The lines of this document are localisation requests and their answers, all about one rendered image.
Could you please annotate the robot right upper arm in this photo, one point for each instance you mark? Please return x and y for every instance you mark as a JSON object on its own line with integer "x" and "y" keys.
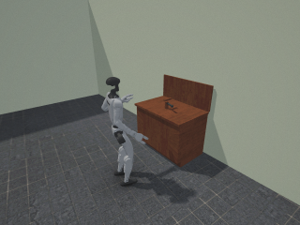
{"x": 117, "y": 106}

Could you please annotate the right robot forearm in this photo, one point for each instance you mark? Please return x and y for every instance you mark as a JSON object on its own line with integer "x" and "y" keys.
{"x": 126, "y": 129}

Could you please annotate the counter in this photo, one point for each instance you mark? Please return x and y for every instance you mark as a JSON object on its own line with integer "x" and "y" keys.
{"x": 177, "y": 132}

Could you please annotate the robot left upper arm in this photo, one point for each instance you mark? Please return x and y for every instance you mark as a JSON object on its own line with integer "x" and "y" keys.
{"x": 104, "y": 106}

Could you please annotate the left robot hand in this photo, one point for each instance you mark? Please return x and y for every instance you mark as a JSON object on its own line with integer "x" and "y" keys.
{"x": 127, "y": 98}

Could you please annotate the right robot hand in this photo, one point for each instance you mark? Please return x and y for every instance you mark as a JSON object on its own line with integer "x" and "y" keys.
{"x": 139, "y": 137}

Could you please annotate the robot right shin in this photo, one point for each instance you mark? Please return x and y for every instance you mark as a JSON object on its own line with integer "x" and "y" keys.
{"x": 128, "y": 168}

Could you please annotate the robot torso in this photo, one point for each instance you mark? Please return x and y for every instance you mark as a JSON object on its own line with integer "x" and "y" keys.
{"x": 115, "y": 128}

